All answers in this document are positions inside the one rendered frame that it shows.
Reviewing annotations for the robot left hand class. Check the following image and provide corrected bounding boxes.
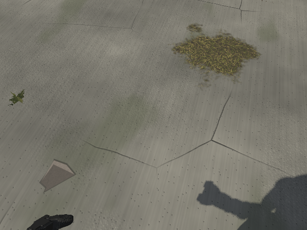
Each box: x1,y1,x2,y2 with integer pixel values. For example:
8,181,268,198
27,214,74,230

